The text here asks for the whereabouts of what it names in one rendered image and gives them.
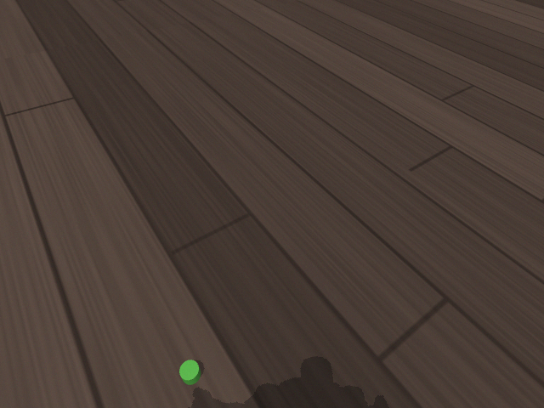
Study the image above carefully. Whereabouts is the tin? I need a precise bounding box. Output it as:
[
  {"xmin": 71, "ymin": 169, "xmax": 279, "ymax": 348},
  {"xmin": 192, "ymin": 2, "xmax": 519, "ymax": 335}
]
[{"xmin": 179, "ymin": 360, "xmax": 201, "ymax": 385}]

